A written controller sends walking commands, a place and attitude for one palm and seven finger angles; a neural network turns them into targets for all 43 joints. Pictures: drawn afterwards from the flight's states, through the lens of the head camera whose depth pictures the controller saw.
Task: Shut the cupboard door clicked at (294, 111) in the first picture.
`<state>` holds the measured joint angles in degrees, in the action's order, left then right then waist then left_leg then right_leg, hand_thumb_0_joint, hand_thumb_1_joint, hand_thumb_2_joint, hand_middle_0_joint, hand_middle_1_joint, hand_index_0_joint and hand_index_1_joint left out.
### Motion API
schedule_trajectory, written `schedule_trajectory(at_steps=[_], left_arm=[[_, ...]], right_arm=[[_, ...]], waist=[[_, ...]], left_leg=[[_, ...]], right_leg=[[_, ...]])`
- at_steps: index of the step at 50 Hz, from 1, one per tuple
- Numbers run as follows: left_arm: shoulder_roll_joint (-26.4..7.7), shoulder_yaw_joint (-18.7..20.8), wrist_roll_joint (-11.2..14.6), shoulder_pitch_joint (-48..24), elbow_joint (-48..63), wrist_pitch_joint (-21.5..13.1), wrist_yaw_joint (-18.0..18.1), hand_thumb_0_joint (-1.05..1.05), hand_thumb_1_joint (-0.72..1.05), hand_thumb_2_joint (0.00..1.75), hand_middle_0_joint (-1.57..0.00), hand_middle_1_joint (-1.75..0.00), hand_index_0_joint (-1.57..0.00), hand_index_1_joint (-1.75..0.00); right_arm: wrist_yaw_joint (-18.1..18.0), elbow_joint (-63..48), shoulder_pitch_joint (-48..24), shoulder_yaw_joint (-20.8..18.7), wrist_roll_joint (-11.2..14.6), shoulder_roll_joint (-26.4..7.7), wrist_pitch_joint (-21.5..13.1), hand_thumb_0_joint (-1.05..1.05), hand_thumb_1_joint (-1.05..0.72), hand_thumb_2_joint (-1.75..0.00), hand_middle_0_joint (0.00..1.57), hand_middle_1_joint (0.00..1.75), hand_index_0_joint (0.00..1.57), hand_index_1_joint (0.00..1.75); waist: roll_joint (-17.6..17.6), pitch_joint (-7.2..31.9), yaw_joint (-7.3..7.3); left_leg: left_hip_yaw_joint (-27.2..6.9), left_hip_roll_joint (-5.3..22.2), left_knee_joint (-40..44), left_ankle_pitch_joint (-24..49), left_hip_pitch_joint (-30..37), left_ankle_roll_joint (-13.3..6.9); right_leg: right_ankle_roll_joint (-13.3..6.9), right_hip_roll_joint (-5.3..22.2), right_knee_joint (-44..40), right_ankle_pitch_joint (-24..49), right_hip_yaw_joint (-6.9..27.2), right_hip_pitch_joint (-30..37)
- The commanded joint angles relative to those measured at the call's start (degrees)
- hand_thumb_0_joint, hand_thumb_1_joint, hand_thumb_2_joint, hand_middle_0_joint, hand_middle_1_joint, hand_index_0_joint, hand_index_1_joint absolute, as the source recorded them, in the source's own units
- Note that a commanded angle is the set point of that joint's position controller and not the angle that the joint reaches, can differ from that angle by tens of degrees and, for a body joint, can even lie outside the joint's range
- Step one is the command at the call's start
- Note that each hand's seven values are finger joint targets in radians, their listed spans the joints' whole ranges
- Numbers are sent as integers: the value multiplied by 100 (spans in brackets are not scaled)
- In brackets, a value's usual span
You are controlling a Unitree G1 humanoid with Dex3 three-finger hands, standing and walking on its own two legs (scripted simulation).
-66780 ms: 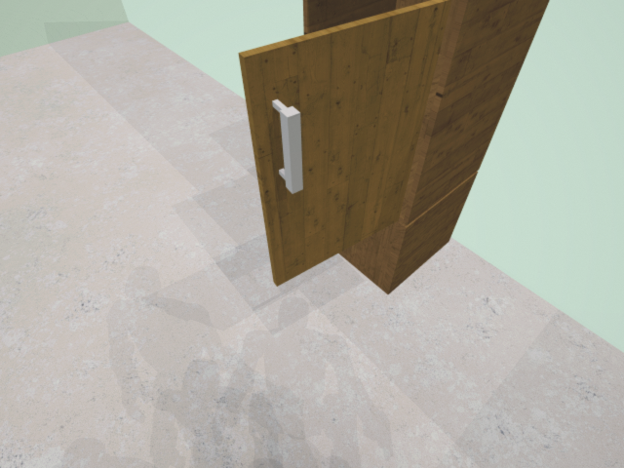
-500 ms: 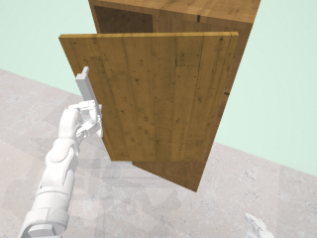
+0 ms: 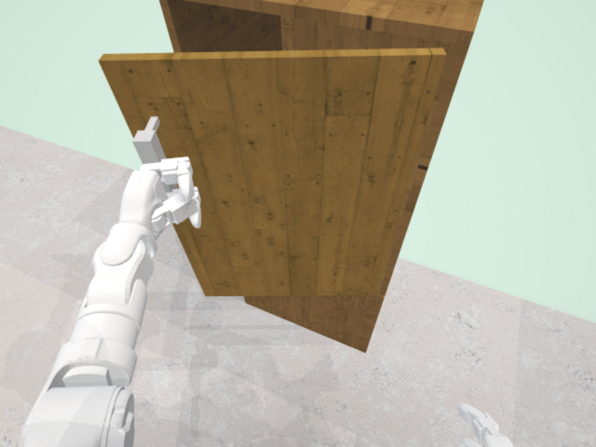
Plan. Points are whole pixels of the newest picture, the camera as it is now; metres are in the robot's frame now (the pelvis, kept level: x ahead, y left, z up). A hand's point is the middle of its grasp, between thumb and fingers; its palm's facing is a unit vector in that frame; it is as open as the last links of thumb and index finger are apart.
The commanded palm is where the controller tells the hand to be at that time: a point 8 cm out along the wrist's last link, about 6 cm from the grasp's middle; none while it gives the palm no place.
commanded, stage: push the door shut along its arc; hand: left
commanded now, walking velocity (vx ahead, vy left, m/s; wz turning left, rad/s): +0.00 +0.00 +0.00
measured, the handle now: (166, 171) +0.48 +0.21 +0.11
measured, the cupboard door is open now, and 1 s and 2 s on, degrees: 24 13 0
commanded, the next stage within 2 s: pull the fist back off the door in 1.56 s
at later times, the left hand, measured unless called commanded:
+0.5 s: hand (204, 179) +0.45 +0.15 +0.12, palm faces -0.20 -0.98 -0.05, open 3.1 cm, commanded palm +0.46 +0.19 +0.12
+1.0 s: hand (227, 152) +0.51 +0.12 +0.12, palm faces -0.32 -0.95 -0.01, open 3.0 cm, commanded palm +0.52 +0.17 +0.12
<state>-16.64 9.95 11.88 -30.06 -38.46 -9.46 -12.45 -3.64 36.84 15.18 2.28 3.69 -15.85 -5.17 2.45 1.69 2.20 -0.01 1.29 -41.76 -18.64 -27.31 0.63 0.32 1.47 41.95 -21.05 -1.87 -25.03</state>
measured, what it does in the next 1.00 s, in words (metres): stands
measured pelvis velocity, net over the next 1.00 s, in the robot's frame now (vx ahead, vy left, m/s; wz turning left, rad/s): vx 0.00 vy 0.01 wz -0.03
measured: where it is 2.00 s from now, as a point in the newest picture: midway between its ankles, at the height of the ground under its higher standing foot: outside the picture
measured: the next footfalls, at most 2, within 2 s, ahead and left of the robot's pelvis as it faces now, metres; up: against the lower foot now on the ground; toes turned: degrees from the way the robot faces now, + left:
none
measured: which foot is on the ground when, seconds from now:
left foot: down 0.00-1.00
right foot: down 0.00-1.00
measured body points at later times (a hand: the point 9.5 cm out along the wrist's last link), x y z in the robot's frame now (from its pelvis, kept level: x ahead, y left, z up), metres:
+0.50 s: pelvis -0.01 +0.01 -0.01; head +0.05 +0.00 +0.43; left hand +0.46 +0.20 +0.13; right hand +0.06 -0.26 -0.13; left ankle +0.03 +0.13 -0.71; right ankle +0.01 -0.12 -0.71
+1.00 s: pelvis +0.00 +0.01 -0.02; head +0.09 +0.01 +0.42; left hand +0.52 +0.17 +0.12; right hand -0.03 -0.26 -0.14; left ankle +0.03 +0.13 -0.71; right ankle +0.00 -0.12 -0.71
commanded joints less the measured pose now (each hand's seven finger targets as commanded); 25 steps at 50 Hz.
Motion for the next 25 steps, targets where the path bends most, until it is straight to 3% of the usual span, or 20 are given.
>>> schedule_trajectory(at_steps=[1,3,4,9,13,19,23,25], left_arm=[[-1278,447,51,-2691,712,-367,-155,0,90,90,-130,-150,-130,-150],[-1263,435,65,-2849,687,-429,-217,0,90,90,-130,-150,-130,-150],[-1100,272,59,-2950,633,-460,-273,0,90,90,-130,-150,-130,-150],[-1098,174,92,-3475,139,-588,-443,0,90,90,-130,-150,-130,-150],[-1211,128,60,-4189,-163,-721,-552,0,90,90,-130,-150,-130,-150],[-1045,-144,45,-4961,-806,-746,-726,0,90,90,-130,-150,-130,-150],[-1457,151,48,-5260,-1096,-785,-856,0,90,90,-130,-150,-130,-150],[-1376,50,34,-5502,-1263,-787,-899,0,90,90,-130,-150,-130,-150]], right_arm=[[-39,-664,-11,-352,-49,-802,-187,0,-90,-90,20,30,20,30],[-16,-675,34,-353,-44,-783,-171,0,-90,-90,20,30,20,30],[0,-676,52,-354,-44,-776,-172,0,-90,-90,20,30,20,30],[2,-595,196,-382,-36,-842,-131,0,-90,-90,20,30,20,30],[-26,-471,300,-393,-36,-894,-126,0,-90,-90,20,30,20,30],[-28,-289,501,-380,-57,-961,-180,0,-90,-90,20,30,20,30],[-33,-210,638,-390,-87,-1038,-214,0,-90,-90,20,30,20,30],[-30,-174,689,-373,-96,-1041,-224,0,-90,-90,20,30,20,30]], waist=[[-261,1690,119],[-223,1952,121],[-124,1996,161],[-447,1709,339],[-234,1716,478],[-66,1771,715],[3,2144,739],[-58,2093,826]], left_leg=[[-43,-203,460,743,877,-222],[-55,-203,419,970,934,-209],[-63,-205,391,1041,991,-202],[-69,-193,330,801,771,-239],[-141,-181,286,576,808,-234],[-256,-155,187,337,785,-219],[-300,-144,52,494,786,-218],[-330,-139,25,358,678,-222]], right_leg=[[-117,-178,-652,1310,62,184],[-137,-165,-549,1563,36,271],[-142,-179,-512,1632,27,201],[-110,-215,-547,1426,22,-74],[-126,-226,-518,1085,18,-396],[-144,-256,-437,703,-18,-923],[-156,-246,-317,803,-2,-980],[-146,-251,-297,650,-13,-1145]])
